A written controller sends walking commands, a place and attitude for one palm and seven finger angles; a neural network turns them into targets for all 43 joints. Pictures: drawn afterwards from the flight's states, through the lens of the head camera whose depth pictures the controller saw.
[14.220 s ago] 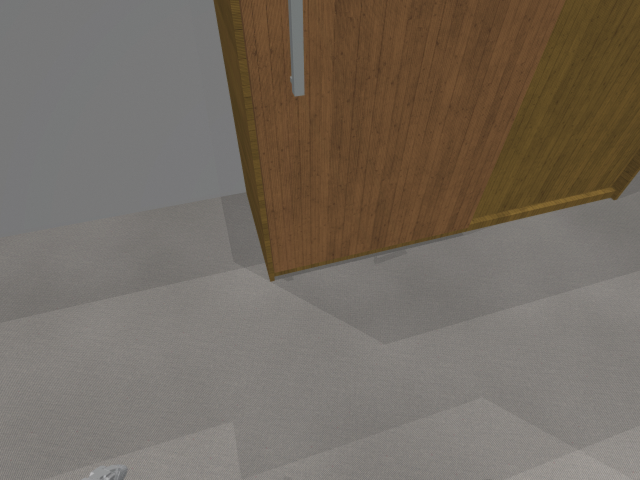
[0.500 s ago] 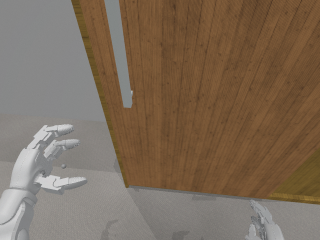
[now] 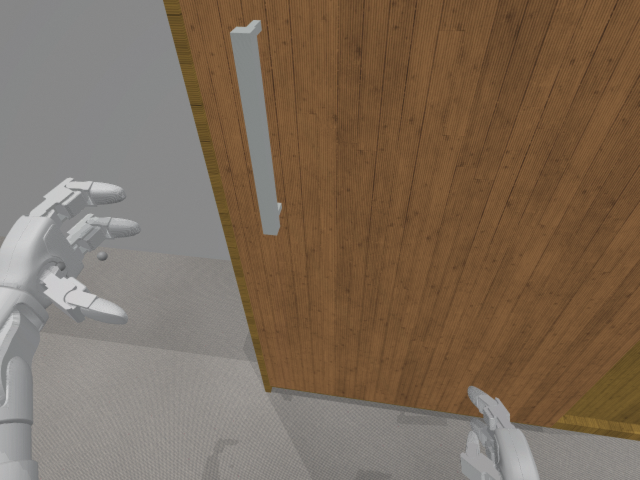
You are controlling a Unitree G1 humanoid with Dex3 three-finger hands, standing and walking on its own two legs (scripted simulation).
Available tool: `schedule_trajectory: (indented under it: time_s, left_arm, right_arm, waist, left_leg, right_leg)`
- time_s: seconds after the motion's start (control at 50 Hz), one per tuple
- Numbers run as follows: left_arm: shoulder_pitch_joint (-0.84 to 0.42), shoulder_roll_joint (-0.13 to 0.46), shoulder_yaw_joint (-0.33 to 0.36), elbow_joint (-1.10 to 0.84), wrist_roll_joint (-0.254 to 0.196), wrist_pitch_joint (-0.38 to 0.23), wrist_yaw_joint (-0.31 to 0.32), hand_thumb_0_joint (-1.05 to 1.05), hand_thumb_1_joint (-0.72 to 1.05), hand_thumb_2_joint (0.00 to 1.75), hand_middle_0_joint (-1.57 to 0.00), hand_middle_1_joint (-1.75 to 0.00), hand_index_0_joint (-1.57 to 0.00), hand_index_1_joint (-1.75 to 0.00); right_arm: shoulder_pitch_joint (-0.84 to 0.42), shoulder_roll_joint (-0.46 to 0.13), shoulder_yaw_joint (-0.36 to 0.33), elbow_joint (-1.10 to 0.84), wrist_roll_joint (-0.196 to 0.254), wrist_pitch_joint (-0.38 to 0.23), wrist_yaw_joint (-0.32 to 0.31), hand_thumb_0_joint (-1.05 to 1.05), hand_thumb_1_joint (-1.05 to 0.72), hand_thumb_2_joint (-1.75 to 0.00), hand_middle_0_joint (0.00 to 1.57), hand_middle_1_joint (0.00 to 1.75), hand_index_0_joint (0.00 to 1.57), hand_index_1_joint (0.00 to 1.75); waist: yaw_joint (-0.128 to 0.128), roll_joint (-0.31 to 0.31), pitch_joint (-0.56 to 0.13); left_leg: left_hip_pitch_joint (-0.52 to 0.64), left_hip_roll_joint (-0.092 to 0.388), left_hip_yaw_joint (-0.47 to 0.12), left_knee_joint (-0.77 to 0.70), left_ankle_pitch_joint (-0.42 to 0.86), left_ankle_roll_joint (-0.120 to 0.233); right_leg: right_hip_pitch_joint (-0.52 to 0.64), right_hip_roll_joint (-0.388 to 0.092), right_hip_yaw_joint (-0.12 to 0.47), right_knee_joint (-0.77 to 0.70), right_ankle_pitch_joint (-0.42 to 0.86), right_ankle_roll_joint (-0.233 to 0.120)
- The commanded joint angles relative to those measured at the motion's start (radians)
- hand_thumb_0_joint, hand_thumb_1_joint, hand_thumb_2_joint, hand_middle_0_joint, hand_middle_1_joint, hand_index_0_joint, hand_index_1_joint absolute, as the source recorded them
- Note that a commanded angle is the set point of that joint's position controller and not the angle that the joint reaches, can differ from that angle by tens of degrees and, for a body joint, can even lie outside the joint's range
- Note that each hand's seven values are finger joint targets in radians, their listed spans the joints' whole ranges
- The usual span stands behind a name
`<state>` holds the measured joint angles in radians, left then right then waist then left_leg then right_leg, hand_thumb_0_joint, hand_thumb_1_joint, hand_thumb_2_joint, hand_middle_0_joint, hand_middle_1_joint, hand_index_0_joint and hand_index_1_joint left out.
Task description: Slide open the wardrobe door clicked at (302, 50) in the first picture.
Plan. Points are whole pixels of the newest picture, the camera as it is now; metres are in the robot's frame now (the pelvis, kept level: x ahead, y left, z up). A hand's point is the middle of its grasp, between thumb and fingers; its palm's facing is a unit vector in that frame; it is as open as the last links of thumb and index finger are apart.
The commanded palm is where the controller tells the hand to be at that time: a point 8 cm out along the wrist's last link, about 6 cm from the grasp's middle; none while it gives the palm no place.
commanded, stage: raise the hand with hooked fingers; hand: left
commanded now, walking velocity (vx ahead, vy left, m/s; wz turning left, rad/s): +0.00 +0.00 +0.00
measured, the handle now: (264, 141) +0.52 +0.16 +0.19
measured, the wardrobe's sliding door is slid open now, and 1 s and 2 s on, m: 0.00 0.00 0.00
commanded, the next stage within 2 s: move the hooked fingers beside the handle in 0.56 s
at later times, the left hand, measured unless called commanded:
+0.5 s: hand (111, 244) +0.28 +0.27 +0.19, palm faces +0.09 -0.99 -0.06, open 14.0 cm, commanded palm +0.25 +0.31 +0.20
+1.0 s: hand (136, 221) +0.32 +0.26 +0.19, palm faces +0.04 -1.00 -0.04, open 14.0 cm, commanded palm +0.29 +0.31 +0.20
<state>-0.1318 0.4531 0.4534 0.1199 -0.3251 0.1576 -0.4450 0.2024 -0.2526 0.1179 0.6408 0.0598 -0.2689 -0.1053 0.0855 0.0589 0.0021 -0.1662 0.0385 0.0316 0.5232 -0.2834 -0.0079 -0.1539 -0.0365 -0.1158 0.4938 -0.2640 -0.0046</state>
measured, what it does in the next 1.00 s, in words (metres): stands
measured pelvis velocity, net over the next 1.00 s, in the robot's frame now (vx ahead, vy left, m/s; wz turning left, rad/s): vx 0.00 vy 0.00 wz -0.01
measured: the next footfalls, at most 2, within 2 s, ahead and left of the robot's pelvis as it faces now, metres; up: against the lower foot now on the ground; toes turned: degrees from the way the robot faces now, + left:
none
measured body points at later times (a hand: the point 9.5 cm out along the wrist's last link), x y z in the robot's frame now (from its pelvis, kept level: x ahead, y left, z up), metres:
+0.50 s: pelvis +0.00 +0.00 +0.00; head -0.03 -0.02 +0.45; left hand +0.27 +0.33 +0.19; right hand +0.20 -0.23 -0.06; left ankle +0.00 +0.12 -0.74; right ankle +0.01 -0.12 -0.74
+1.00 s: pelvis +0.00 +0.00 +0.00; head -0.02 -0.02 +0.45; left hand +0.31 +0.31 +0.20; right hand +0.19 -0.22 -0.07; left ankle +0.00 +0.12 -0.74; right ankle +0.01 -0.12 -0.74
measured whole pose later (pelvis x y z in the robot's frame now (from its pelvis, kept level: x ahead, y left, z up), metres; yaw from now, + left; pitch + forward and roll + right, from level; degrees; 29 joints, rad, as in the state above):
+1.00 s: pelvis +0.00 +0.00 +0.00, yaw -1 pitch -4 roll +0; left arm -0.31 0.45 0.42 0.28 -0.28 0.19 -0.42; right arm 0.21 -0.27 0.10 0.64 0.07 -0.23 -0.11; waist 0.06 0.05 0.00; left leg -0.16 0.03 0.05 0.49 -0.27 -0.01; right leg -0.16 -0.04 -0.10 0.48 -0.25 0.00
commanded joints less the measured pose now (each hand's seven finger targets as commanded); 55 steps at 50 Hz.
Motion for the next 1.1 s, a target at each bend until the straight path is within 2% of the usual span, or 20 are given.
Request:
schedule_trajectory:
  time_s: [0.0,0.04,0.1,0.16,0.24,0.26,0.4,0.44,0.46,0.54,0.56,0.62,0.68,0.76,0.8,0.84,0.9,0.98,1.04,1.08]
  left_arm:
    - [-0.373,0.312,0.105,-0.192,-0.020,-0.034,-0.008,0.00,-0.50,0.30,-0.30,-1.20,-0.30,-1.20]
    - [-0.395,0.334,0.123,-0.158,-0.022,-0.020,-0.012,0.00,-0.50,0.30,-0.30,-1.20,-0.30,-1.20]
    - [-0.314,0.281,0.086,-0.067,-0.028,0.011,-0.030,0.00,-0.50,0.30,-0.30,-1.20,-0.30,-1.20]
    - [-0.311,0.286,0.088,-0.101,-0.030,0.019,-0.034,0.00,-0.50,0.30,-0.30,-1.20,-0.30,-1.20]
    - [-0.353,0.331,0.142,-0.206,-0.035,-0.015,-0.004,0.00,-0.50,0.30,-0.30,-1.20,-0.30,-1.20]
    - [-0.342,0.344,0.154,-0.215,-0.034,-0.021,0.005,0.00,-0.50,0.30,-0.30,-1.20,-0.30,-1.20]
    - [-0.379,0.312,0.109,-0.192,-0.005,-0.011,0.023,0.00,-0.50,0.30,-0.30,-1.20,-0.30,-1.20]
    - [-0.383,0.296,0.094,-0.192,-0.007,-0.009,0.018,0.00,-0.50,0.30,-0.30,-1.20,-0.30,-1.20]
    - [-0.372,0.300,0.099,-0.193,-0.010,-0.010,0.014,0.00,-0.50,0.30,-0.30,-1.20,-0.30,-1.20]
    - [-0.356,0.305,0.114,-0.178,-0.017,-0.010,0.007,0.00,-0.50,0.30,-0.30,-1.20,-0.30,-1.20]
    - [-0.333,0.310,0.123,-0.163,-0.021,-0.007,0.004,0.00,-0.50,0.30,-0.30,-1.20,-0.30,-1.20]
    - [-0.346,0.293,0.104,-0.157,-0.020,0.001,-0.001,0.00,-0.50,0.30,-0.30,-1.20,-0.30,-1.20]
    - [-0.412,0.275,0.068,-0.161,-0.013,0.003,0.000,0.00,-0.50,0.30,-0.30,-1.20,-0.30,-1.20]
    - [-0.478,0.292,0.062,-0.083,-0.001,-0.007,0.014,0.00,-0.50,0.30,-0.30,-1.20,-0.30,-1.20]
    - [-0.564,0.269,0.018,-0.103,0.013,-0.022,0.019,0.00,-0.50,0.30,-0.30,-1.20,-0.30,-1.20]
    - [-0.556,0.290,0.044,-0.100,0.018,-0.036,0.030,0.00,-0.50,0.30,-0.30,-1.20,-0.30,-1.20]
    - [-0.553,0.277,0.038,-0.073,0.018,-0.040,0.035,0.00,-0.50,0.30,-0.30,-1.20,-0.30,-1.20]
    - [-0.505,0.305,0.073,0.029,0.022,-0.023,0.042,0.00,-0.50,0.30,-0.30,-1.20,-0.30,-1.20]
    - [-0.589,0.292,0.042,0.004,0.035,-0.027,0.051,0.00,-0.50,0.30,-0.30,-1.20,-0.30,-1.20]
    - [-0.587,0.319,0.064,0.021,0.035,-0.034,0.052,0.00,-0.50,0.30,-0.30,-1.20,-0.30,-1.20]
  right_arm:
    - [-0.136,-0.126,-0.057,-0.168,0.010,-0.047,-0.010,0.00,-0.90,-0.90,0.20,0.30,0.20,0.30]
    - [-0.139,-0.129,-0.056,-0.168,0.012,-0.043,-0.010,0.00,-0.90,-0.90,0.20,0.30,0.20,0.30]
    - [-0.131,-0.137,-0.062,-0.169,0.018,-0.031,-0.001,0.00,-0.90,-0.90,0.20,0.30,0.20,0.30]
    - [-0.141,-0.140,-0.068,-0.185,0.021,-0.024,0.007,0.00,-0.90,-0.90,0.20,0.30,0.20,0.30]
    - [-0.148,-0.133,-0.071,-0.200,0.015,-0.029,0.005,0.00,-0.90,-0.90,0.20,0.30,0.20,0.30]
    - [-0.148,-0.133,-0.070,-0.195,0.010,-0.028,0.004,0.00,-0.90,-0.90,0.20,0.30,0.20,0.30]
    - [-0.142,-0.130,-0.069,-0.184,0.015,-0.030,-0.013,0.00,-0.90,-0.90,0.20,0.30,0.20,0.30]
    - [-0.143,-0.129,-0.067,-0.181,0.016,-0.032,-0.017,0.00,-0.90,-0.90,0.20,0.30,0.20,0.30]
    - [-0.143,-0.129,-0.067,-0.182,0.013,-0.032,-0.015,0.00,-0.90,-0.90,0.20,0.30,0.20,0.30]
    - [-0.143,-0.129,-0.065,-0.181,0.013,-0.033,-0.014,0.00,-0.90,-0.90,0.20,0.30,0.20,0.30]
    - [-0.142,-0.130,-0.066,-0.178,0.011,-0.031,-0.011,0.00,-0.90,-0.90,0.20,0.30,0.20,0.30]
    - [-0.141,-0.132,-0.066,-0.177,0.015,-0.029,-0.009,0.00,-0.90,-0.90,0.20,0.30,0.20,0.30]
    - [-0.143,-0.129,-0.064,-0.175,0.016,-0.027,-0.010,0.00,-0.90,-0.90,0.20,0.30,0.20,0.30]
    - [-0.128,-0.136,-0.066,-0.157,0.015,-0.023,-0.021,0.00,-0.90,-0.90,0.20,0.30,0.20,0.30]
    - [-0.136,-0.133,-0.065,-0.159,0.017,-0.025,-0.025,0.00,-0.90,-0.90,0.20,0.30,0.20,0.30]
    - [-0.130,-0.133,-0.068,-0.160,0.014,-0.028,-0.025,0.00,-0.90,-0.90,0.20,0.30,0.20,0.30]
    - [-0.124,-0.130,-0.068,-0.159,0.012,-0.024,-0.021,0.00,-0.90,-0.90,0.20,0.30,0.20,0.30]
    - [-0.112,-0.143,-0.072,-0.158,0.013,-0.013,-0.014,0.00,-0.90,-0.90,0.20,0.30,0.20,0.30]
    - [-0.110,-0.143,-0.077,-0.165,0.016,-0.011,-0.014,0.00,-0.90,-0.90,0.20,0.30,0.20,0.30]
    - [-0.100,-0.146,-0.078,-0.165,0.013,-0.008,-0.013,0.00,-0.90,-0.90,0.20,0.30,0.20,0.30]
  waist:
    - [-0.019,0.039,-0.180]
    - [-0.017,0.027,-0.174]
    - [-0.017,-0.032,-0.133]
    - [-0.010,-0.023,-0.158]
    - [-0.008,0.012,-0.208]
    - [-0.004,-0.005,-0.205]
    - [-0.020,0.067,-0.153]
    - [-0.025,0.063,-0.155]
    - [-0.022,0.021,-0.156]
    - [-0.018,0.035,-0.173]
    - [-0.013,0.014,-0.168]
    - [-0.022,-0.001,-0.156]
    - [-0.032,0.036,-0.156]
    - [-0.045,-0.023,-0.137]
    - [-0.056,0.034,-0.161]
    - [-0.044,0.057,-0.205]
    - [-0.039,0.039,-0.222]
    - [-0.029,-0.041,-0.181]
    - [-0.042,0.031,-0.201]
    - [-0.040,0.008,-0.223]
  left_leg:
    - [0.067,-0.035,-0.050,-0.102,0.194,0.031]
    - [0.063,-0.037,-0.051,-0.108,0.181,0.033]
    - [0.033,-0.035,-0.043,-0.106,0.171,0.034]
    - [0.042,-0.034,-0.037,-0.094,0.179,0.035]
    - [0.068,-0.037,-0.036,-0.091,0.186,0.036]
    - [0.065,-0.033,-0.032,-0.084,0.200,0.038]
    - [0.065,-0.034,-0.028,-0.108,0.150,0.037]
    - [0.073,-0.033,-0.032,-0.110,0.147,0.035]
    - [0.072,-0.030,-0.034,-0.107,0.166,0.038]
    - [0.076,-0.034,-0.035,-0.106,0.175,0.036]
    - [0.071,-0.033,-0.032,-0.102,0.185,0.038]
    - [0.068,-0.030,-0.036,-0.105,0.190,0.037]
    - [0.079,-0.030,-0.033,-0.104,0.174,0.035]
    - [0.062,-0.027,-0.044,-0.104,0.136,0.037]
    - [0.079,-0.029,-0.048,-0.109,0.130,0.034]
    - [0.098,-0.029,-0.051,-0.107,0.160,0.033]
    - [0.090,-0.029,-0.045,-0.104,0.193,0.032]
    - [0.035,-0.024,-0.043,-0.111,0.186,0.036]
    - [0.057,-0.025,-0.042,-0.107,0.186,0.033]
    - [0.055,-0.024,-0.036,-0.099,0.206,0.036]
  right_leg:
    - [0.024,0.027,0.051,-0.082,0.217,-0.023]
    - [0.020,0.026,0.051,-0.091,0.203,-0.023]
    - [0.003,0.022,0.054,-0.092,0.203,-0.017]
    - [0.008,0.019,0.064,-0.084,0.208,-0.017]
    - [0.020,0.020,0.064,-0.082,0.201,-0.019]
    - [0.029,0.022,0.067,-0.082,0.215,-0.018]
    - [-0.002,0.019,0.071,-0.100,0.162,-0.018]
    - [-0.003,0.020,0.067,-0.101,0.159,-0.018]
    - [0.011,0.023,0.066,-0.099,0.179,-0.018]
    - [0.012,0.022,0.060,-0.092,0.201,-0.018]
    - [0.021,0.023,0.064,-0.094,0.215,-0.018]
    - [0.005,0.023,0.055,-0.088,0.222,-0.017]
    - [-0.013,0.022,0.063,-0.093,0.205,-0.017]
    - [-0.037,0.023,0.065,-0.102,0.150,-0.017]
    - [-0.038,0.019,0.066,-0.096,0.138,-0.020]
    - [-0.017,0.018,0.061,-0.085,0.167,-0.026]
    - [0.005,0.015,0.062,-0.078,0.214,-0.026]
    - [-0.001,0.015,0.058,-0.078,0.207,-0.024]
    - [-0.014,0.011,0.064,-0.073,0.203,-0.027]
    - [0.001,0.012,0.067,-0.069,0.228,-0.027]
